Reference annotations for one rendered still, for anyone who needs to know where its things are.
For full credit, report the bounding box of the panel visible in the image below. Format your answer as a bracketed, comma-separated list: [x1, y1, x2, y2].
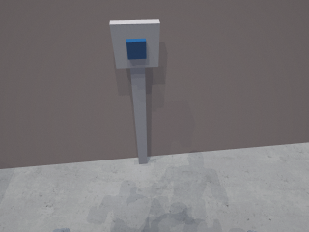
[109, 19, 160, 164]

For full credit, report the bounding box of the button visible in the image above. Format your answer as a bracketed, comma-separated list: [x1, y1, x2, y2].
[126, 38, 147, 60]

